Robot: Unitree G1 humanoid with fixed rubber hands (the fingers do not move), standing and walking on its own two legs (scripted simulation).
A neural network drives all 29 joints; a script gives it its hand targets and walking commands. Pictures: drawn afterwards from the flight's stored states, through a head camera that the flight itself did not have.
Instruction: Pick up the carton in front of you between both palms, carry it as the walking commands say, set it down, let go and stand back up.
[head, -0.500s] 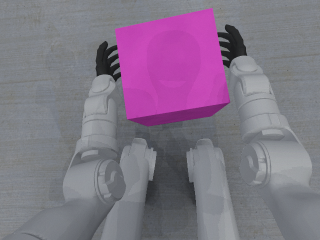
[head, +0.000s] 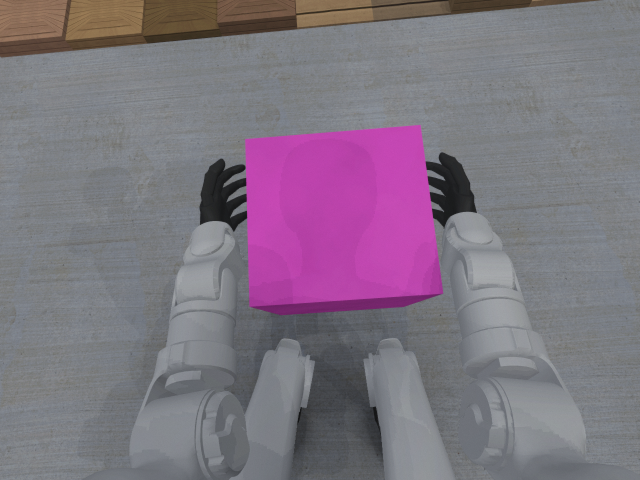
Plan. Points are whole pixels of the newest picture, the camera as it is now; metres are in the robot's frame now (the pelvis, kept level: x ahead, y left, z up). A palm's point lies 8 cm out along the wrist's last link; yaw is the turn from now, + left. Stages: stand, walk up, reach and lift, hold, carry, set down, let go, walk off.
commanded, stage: reach and lift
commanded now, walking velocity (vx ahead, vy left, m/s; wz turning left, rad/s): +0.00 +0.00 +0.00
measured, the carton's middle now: (337, 237) +0.42 +0.00 -0.13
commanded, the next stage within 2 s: hold in 1.92 s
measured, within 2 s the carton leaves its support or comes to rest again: neither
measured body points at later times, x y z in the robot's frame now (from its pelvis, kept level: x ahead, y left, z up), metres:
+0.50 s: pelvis +0.04 +0.00 +0.14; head +0.13 -0.01 +0.58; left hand +0.40 +0.15 +0.11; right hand +0.40 -0.15 +0.09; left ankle +0.08 +0.13 -0.53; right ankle +0.08 -0.13 -0.53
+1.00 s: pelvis +0.08 +0.00 +0.21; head +0.04 +0.00 +0.66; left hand +0.38 +0.15 +0.23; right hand +0.37 -0.15 +0.22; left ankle +0.08 +0.13 -0.53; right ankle +0.08 -0.13 -0.53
